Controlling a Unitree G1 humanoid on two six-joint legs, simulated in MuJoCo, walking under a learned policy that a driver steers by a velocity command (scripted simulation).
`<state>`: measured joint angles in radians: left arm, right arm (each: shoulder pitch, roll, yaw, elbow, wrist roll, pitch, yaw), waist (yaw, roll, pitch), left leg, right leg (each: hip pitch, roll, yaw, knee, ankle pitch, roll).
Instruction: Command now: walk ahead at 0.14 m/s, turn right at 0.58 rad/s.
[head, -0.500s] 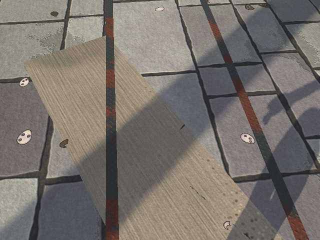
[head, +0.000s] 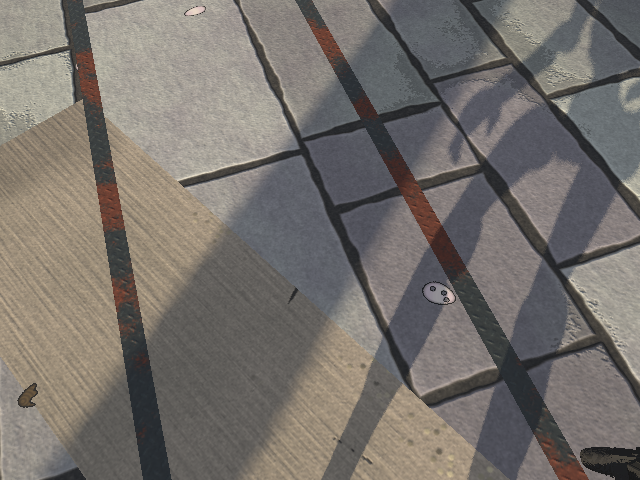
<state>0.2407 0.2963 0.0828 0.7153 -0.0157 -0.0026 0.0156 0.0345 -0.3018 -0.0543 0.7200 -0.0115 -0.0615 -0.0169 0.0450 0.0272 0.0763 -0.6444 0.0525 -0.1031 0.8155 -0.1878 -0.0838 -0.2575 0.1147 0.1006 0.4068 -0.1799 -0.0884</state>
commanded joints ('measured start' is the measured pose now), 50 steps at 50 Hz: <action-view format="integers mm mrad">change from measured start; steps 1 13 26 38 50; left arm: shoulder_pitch -19 15 -53 -17 26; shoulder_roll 164 165 160 52 118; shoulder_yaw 43 35 4 -30 5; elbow -72 -73 -55 12 67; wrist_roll -5 6 44 31 -12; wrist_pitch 12 52 45 -9 -37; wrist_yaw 20 33 6 3 7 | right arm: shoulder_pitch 20 71 161 138 112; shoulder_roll -66 -81 -13 -58 -57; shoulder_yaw -14 -22 11 -3 -8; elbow -48 -68 -5 109 133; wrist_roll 8 0 -12 -2 47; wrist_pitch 5 23 36 37 -46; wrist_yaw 6 4 21 -1 39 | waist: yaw -23 -39 -114 -61 -51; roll -124 63 -188 -56 -163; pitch -200 -195 -161 -64 35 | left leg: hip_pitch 179 545 302 454 214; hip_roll -69 237 -26 -1 -7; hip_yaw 45 -263 90 63 115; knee -116 -438 -343 -373 -247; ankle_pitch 110 413 -144 98 -186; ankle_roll -12 322 77 45 166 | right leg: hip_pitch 28 -327 82 -9 117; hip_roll -204 -55 -309 -179 -362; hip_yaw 153 70 144 43 261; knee -8 843 -47 -25 -167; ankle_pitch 528 -384 10 -10 -247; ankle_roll -113 169 -38 37 -117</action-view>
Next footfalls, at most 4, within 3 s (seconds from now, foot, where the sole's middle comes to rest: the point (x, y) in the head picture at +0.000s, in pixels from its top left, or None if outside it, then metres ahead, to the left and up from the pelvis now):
0.16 left None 0.21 0.13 -0.78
0.50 right None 0.10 -0.11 -0.78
1.54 right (448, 413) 0.55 -0.18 -0.78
2.08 left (360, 274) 0.89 0.01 -0.78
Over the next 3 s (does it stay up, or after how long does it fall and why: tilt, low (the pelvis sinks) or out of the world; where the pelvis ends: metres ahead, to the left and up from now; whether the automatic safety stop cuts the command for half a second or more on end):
stays up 1.19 -0.20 0.00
